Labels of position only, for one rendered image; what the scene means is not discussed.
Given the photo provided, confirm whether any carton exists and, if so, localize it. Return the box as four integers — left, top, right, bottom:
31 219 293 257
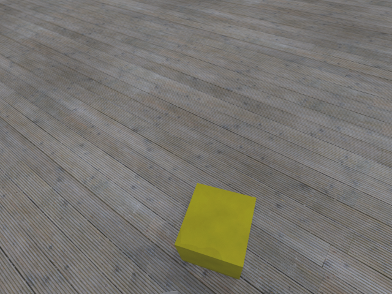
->
175 183 256 279

